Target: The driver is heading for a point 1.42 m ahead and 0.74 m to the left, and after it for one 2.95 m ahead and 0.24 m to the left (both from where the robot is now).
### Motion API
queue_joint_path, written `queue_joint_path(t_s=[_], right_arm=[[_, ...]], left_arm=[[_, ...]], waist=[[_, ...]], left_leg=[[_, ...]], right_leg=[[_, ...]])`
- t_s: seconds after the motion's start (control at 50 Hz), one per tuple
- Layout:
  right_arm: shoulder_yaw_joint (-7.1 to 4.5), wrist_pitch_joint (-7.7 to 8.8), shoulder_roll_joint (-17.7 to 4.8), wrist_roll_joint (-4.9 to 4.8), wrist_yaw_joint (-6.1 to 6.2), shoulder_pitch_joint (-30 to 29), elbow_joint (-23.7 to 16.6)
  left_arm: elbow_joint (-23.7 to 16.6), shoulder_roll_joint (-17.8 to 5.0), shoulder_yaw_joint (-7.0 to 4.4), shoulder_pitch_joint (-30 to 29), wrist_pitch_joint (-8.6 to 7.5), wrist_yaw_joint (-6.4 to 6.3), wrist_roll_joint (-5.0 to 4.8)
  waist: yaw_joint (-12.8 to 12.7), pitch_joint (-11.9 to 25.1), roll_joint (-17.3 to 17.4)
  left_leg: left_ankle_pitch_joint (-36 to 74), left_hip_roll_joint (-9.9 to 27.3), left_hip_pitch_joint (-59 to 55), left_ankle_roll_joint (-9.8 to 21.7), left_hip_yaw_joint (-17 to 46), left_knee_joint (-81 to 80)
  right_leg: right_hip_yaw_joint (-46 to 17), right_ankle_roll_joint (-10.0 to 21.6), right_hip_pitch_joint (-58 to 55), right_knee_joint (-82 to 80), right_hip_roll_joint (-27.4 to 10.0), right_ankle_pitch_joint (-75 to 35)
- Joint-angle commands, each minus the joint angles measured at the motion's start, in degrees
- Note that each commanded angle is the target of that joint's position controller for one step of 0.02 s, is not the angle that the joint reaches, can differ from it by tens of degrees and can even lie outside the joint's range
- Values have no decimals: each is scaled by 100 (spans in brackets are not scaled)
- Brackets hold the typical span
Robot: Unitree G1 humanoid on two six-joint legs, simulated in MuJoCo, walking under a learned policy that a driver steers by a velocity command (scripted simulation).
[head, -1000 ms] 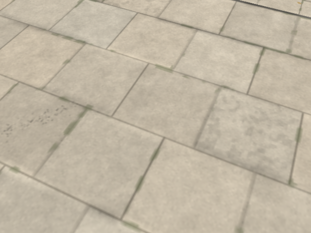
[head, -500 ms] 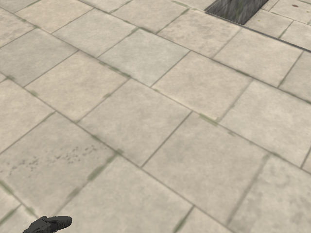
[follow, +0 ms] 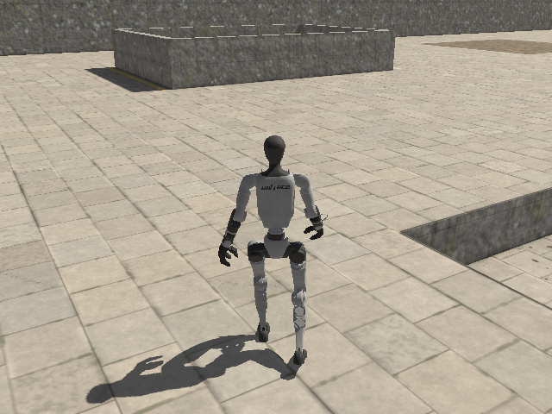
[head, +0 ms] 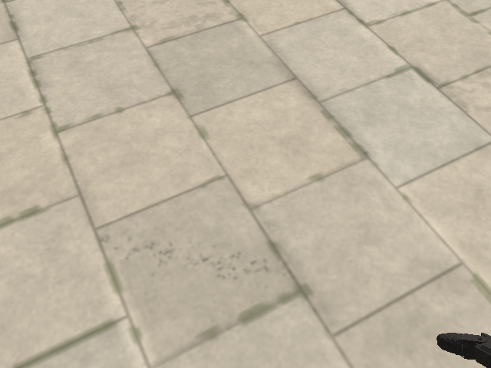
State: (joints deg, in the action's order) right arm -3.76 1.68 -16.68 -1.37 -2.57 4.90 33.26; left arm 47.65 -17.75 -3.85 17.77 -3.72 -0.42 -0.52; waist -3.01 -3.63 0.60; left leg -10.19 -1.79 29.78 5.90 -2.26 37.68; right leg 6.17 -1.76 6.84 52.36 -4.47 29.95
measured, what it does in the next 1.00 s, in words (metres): walks ahead, turning left: right foot, then left foot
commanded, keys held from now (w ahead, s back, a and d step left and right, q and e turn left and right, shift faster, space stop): w+q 0.68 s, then w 0.32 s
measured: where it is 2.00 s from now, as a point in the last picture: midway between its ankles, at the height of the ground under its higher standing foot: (153, 179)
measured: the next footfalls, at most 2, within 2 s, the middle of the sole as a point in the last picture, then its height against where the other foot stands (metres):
right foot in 0.44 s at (301, 362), level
left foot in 0.94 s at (167, 303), level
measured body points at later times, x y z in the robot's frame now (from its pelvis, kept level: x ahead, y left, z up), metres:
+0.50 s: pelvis +0.29 -0.02 +0.01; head +0.32 -0.01 +0.46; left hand +0.43 +0.28 -0.06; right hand +0.42 -0.28 -0.10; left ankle +0.12 +0.07 -0.66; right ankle +0.41 -0.10 -0.71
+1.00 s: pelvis +0.52 +0.12 +0.01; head +0.55 +0.15 +0.46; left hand +0.37 +0.37 -0.13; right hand +0.83 +0.03 -0.06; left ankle +0.55 +0.25 -0.71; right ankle +0.43 -0.09 -0.66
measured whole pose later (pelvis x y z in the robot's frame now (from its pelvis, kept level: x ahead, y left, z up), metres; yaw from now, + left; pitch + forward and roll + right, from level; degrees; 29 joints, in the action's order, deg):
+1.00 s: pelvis +0.52 +0.12 +0.01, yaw +30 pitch +2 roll -1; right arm -2.5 2.6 -15.4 -0.5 -1.9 3.9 34.3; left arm 51.4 -17.3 -2.9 20.5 -3.6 0.4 -1.1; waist -3.7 -3.1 0.3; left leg -8.6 -0.4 27.4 3.5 -1.3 34.5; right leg 4.0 -1.0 7.1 48.8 -4.3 29.1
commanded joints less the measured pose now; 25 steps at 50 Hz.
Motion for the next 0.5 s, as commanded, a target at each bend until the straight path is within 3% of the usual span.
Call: queue_joint_path(t_s=[0.02,0.04,0.06,0.08,0.12,0.16,0.26,0.32,0.38,0.42,0.44,0.46,0.48,0.5], right_arm=[[-360,147,-1093,47,60,1805,-2],[-312,176,-962,27,64,1450,-22],[-259,174,-806,44,74,1078,-81],[-214,181,-712,115,94,873,-158],[-212,210,-720,104,137,791,-116],[-236,224,-822,86,215,935,-1],[-265,148,-927,13,334,1365,251],[-273,113,-944,-29,345,1632,407],[-273,59,-905,-25,375,1631,465],[-222,32,-734,-2,369,1482,419],[-104,53,-426,60,344,1423,314],[9,99,-82,-53,350,2138,194],[-21,127,-470,-102,361,2276,212],[-143,98,-895,-105,356,1775,245]], left_arm=[[-977,-816,-65,-677,-453,120,-194],[-969,-723,-29,-720,-489,80,-110],[-911,-736,-56,-697,-475,39,42],[-887,-770,-88,-559,-409,42,86],[-863,-653,-79,-472,-282,41,135],[-933,-494,-31,-705,-209,21,176],[-1195,-228,93,-1833,-243,102,116],[-1325,-361,54,-2177,-303,173,35],[-1328,-561,-50,-2022,-367,206,13],[-1148,-715,-173,-1235,-414,159,40],[-1077,-965,-260,-448,-438,113,141],[-924,-1453,-390,290,-374,88,238],[-869,-1107,-328,362,-329,140,70],[-945,-680,-212,83,-289,116,33]], waist=[[1008,1679,621],[726,1205,118],[484,899,5],[280,810,140],[149,710,171],[179,563,139],[610,370,359],[732,334,439],[587,358,634],[158,670,704],[-209,1389,357],[-92,2305,-1203],[-79,2268,-1712],[-199,1422,-1018]], left_leg=[[-822,1890,-4752,1458,4053,-2063],[-200,1643,-3866,1277,3392,-2059],[470,1421,-3106,1150,2876,-2109],[927,1282,-2604,1120,2610,-2227],[1467,1154,-2074,1167,2332,-2391],[1755,1007,-1721,1149,2006,-2451],[1034,613,-1464,719,1700,-2301],[650,783,-1746,645,2120,-2048],[606,961,-2205,528,2636,-1573],[1065,689,-2125,309,2592,-885],[750,388,-1582,101,2237,432],[-1250,-437,403,-370,1382,2447],[-2360,-170,1385,-468,1343,3460],[-1862,116,1672,-521,1359,3822]], right_leg=[[-1151,253,4233,2648,219,-278],[-1130,273,3960,2148,-15,-770],[-1108,213,3571,1687,-165,-1011],[-1151,167,3182,1479,-267,-1182],[-1047,-2,2915,1094,-249,-1316],[-947,-165,2921,559,-157,-1716],[-880,-220,2466,-1543,267,-3414],[-997,-136,2255,-2090,412,-3462],[-1106,64,1971,-2405,458,-2801],[-963,332,839,-2755,446,-2684],[-1578,686,-561,-2589,-290,-2598],[-3886,1611,-2741,-2828,-1642,-1613],[-5281,1787,-2842,-3352,-2072,-280],[-4516,1523,-2120,-3506,-1835,40]])
Velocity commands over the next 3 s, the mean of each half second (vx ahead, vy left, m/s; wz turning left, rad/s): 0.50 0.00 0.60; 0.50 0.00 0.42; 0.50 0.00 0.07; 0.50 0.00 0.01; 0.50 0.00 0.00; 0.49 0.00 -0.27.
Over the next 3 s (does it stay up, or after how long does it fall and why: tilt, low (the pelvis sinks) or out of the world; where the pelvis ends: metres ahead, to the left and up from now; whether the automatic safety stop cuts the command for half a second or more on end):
stays up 1.48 0.65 0.03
